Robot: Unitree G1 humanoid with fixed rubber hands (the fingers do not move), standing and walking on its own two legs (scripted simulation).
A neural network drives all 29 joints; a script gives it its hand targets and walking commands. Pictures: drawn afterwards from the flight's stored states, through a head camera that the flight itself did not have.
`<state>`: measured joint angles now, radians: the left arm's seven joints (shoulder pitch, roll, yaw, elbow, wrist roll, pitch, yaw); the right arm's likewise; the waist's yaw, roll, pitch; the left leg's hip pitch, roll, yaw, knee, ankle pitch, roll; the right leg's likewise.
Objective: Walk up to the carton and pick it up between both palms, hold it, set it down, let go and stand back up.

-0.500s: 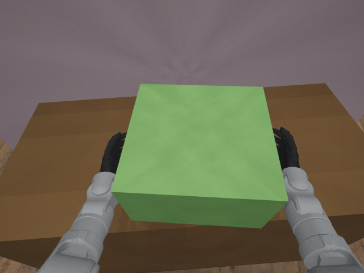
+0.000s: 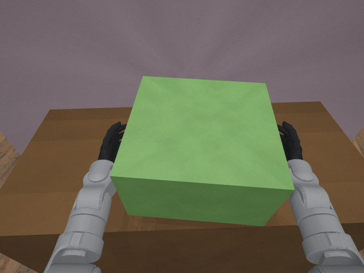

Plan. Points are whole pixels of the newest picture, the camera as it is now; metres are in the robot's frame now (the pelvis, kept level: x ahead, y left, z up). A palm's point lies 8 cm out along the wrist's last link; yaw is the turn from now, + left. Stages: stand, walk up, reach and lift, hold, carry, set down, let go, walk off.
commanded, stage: reach and lift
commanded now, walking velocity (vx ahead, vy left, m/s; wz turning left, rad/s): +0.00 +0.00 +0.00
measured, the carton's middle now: (199, 146) +0.40 -0.01 +0.08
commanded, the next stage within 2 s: hold in 1.58 s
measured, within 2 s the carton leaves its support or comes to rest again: neither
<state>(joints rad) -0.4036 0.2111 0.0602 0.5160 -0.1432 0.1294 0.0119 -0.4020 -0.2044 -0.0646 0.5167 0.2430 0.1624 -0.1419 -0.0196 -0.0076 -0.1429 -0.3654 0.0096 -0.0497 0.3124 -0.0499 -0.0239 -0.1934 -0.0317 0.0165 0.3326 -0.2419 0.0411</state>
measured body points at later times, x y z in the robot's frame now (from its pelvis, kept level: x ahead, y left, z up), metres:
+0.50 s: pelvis +0.00 +0.00 +0.00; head -0.02 +0.02 +0.45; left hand +0.37 +0.19 +0.12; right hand +0.36 -0.22 +0.13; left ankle +0.06 +0.13 -0.74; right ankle -0.05 -0.15 -0.74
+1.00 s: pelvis +0.00 -0.01 +0.00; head -0.02 +0.01 +0.45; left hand +0.37 +0.19 +0.14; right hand +0.37 -0.22 +0.15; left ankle +0.06 +0.13 -0.74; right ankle -0.05 -0.15 -0.74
